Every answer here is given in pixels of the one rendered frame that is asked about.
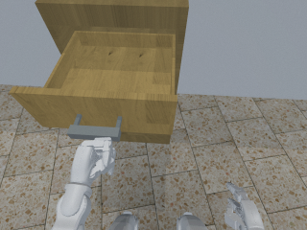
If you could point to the cabinet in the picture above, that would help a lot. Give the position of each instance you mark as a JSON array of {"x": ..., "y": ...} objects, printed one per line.
[{"x": 167, "y": 17}]

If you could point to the robot right shin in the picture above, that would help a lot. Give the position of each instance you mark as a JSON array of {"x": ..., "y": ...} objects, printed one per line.
[{"x": 188, "y": 213}]

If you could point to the robot left forearm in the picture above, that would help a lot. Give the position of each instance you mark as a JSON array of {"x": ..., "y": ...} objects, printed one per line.
[{"x": 73, "y": 207}]

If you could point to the handle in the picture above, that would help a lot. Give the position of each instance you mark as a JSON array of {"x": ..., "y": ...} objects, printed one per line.
[{"x": 76, "y": 131}]

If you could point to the drawer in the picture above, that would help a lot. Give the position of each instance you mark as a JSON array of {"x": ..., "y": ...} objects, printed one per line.
[{"x": 103, "y": 75}]

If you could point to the right robot thigh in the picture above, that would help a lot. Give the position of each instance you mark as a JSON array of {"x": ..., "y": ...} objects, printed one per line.
[{"x": 190, "y": 222}]

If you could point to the left robot hand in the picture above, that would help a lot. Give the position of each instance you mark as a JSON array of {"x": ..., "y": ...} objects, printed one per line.
[{"x": 89, "y": 153}]

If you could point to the right robot hand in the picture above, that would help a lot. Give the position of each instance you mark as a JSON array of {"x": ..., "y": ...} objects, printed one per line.
[{"x": 246, "y": 214}]

